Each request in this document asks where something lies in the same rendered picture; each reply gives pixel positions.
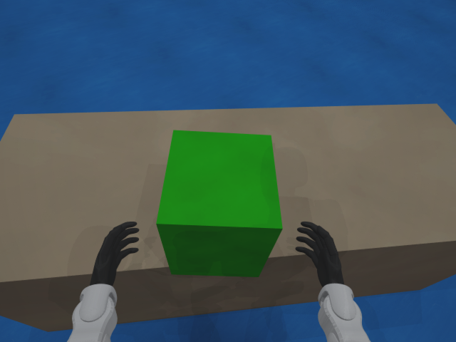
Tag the robot right hand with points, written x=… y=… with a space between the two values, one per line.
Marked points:
x=325 y=255

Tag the pedestal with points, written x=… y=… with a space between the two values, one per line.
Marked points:
x=380 y=179

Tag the robot left hand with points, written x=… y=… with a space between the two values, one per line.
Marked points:
x=110 y=254

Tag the left robot forearm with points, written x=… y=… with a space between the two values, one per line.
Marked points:
x=95 y=318

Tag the carton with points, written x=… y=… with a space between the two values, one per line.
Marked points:
x=219 y=211

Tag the right robot forearm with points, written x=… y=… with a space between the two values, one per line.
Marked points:
x=339 y=315

